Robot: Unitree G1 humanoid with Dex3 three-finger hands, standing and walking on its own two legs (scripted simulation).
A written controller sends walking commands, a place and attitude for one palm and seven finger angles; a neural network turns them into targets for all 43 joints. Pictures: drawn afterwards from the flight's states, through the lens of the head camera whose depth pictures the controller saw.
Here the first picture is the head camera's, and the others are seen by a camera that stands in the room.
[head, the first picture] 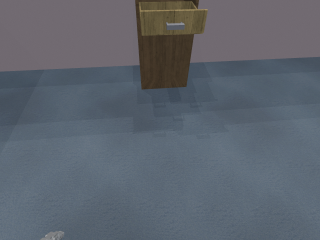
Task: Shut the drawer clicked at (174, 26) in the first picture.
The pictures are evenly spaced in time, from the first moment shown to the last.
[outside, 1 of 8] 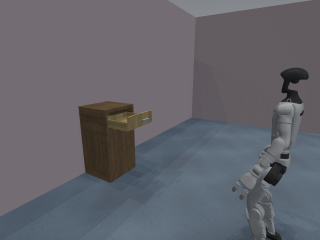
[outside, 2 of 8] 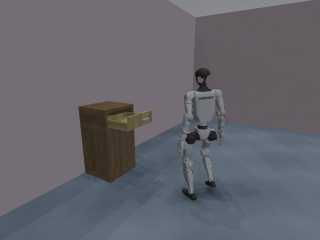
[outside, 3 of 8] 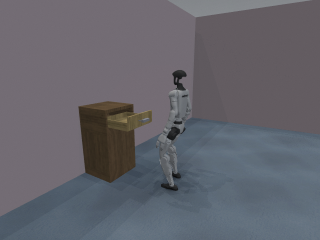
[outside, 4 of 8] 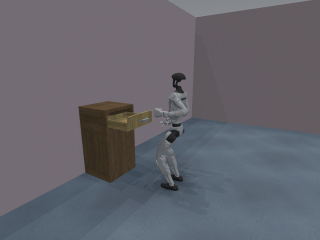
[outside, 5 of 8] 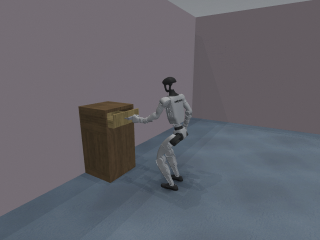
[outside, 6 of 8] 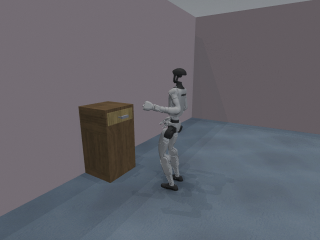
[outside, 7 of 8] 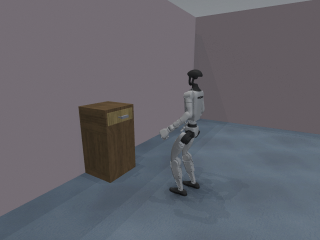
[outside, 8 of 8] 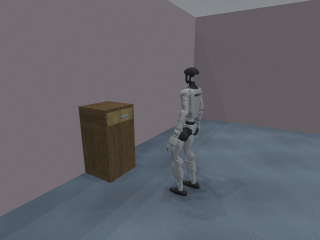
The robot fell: no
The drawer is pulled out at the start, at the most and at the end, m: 0.30 0.30 0.00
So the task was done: yes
